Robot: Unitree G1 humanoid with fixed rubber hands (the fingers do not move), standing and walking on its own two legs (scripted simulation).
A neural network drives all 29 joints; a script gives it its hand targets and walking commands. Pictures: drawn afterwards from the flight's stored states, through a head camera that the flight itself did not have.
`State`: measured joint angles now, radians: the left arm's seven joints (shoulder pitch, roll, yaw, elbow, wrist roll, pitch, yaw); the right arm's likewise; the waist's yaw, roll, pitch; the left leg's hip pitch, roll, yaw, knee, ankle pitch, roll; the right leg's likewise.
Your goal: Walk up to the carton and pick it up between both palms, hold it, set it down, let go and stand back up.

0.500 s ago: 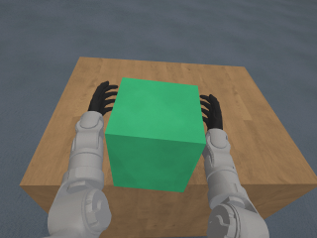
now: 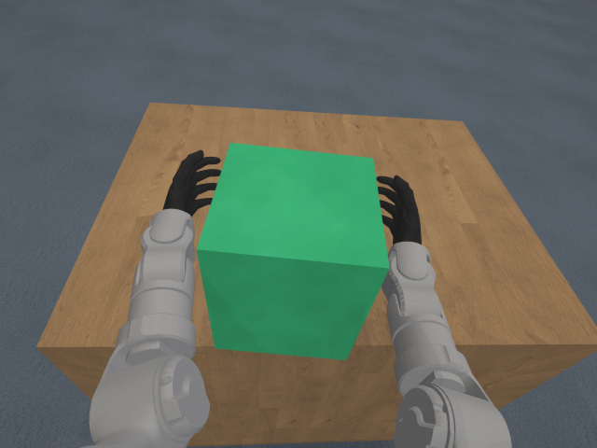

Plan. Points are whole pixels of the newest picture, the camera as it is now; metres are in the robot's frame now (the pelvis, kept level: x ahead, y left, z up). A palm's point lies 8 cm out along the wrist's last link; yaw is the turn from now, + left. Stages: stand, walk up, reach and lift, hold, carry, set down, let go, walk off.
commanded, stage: set down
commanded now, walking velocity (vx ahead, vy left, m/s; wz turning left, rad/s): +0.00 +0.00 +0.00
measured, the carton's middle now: (291, 256) +0.40 +0.00 +0.04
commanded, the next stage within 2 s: none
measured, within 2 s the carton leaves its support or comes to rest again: neither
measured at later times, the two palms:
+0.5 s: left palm (176, 216) +0.43 +0.17 +0.09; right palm (395, 243) +0.40 -0.16 +0.07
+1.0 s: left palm (150, 249) +0.37 +0.19 +0.09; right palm (422, 284) +0.32 -0.18 +0.07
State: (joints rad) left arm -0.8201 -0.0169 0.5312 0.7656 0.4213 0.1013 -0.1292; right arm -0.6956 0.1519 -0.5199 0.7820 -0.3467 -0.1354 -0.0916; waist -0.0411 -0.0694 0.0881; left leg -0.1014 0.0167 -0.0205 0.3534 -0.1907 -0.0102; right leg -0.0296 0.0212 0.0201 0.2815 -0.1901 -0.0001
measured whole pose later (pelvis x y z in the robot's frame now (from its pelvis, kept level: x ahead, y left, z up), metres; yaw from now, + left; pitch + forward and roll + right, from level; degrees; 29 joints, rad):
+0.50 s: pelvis +0.01 +0.00 +0.00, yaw +0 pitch +7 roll -1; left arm -0.82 0.15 0.25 1.08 0.14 -0.11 0.03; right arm -0.74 -0.05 -0.09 1.13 0.10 -0.26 -0.21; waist -0.04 -0.03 -0.08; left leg -0.31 0.02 -0.02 0.37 -0.18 -0.01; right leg -0.24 0.02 0.02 0.28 -0.17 0.00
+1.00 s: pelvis -0.04 +0.01 +0.00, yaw +0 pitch +4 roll -1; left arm -0.74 0.21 0.12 1.08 -0.03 -0.10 0.00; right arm -0.57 -0.12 0.01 0.93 0.21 -0.15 -0.19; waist -0.04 -0.02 -0.09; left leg -0.31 0.02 -0.02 0.37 -0.12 -0.01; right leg -0.24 0.02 0.02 0.28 -0.12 0.00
